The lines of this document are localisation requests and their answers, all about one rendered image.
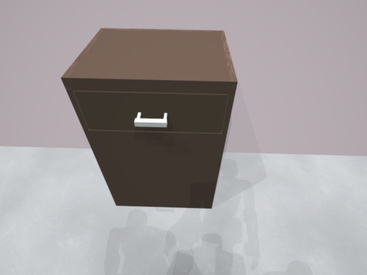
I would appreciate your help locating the handle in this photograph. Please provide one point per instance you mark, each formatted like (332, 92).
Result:
(150, 122)

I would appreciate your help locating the cabinet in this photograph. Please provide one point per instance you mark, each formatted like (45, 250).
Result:
(156, 168)

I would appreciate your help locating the drawer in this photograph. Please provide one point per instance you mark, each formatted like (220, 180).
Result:
(186, 112)

